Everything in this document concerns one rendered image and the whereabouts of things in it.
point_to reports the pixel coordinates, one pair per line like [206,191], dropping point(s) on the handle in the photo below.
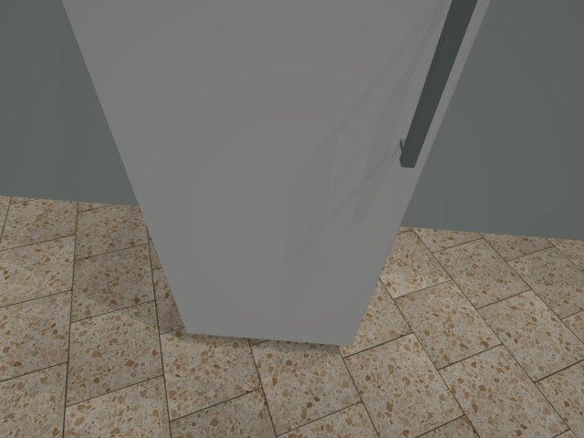
[454,28]

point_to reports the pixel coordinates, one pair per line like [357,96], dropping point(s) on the fridge door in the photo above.
[262,142]

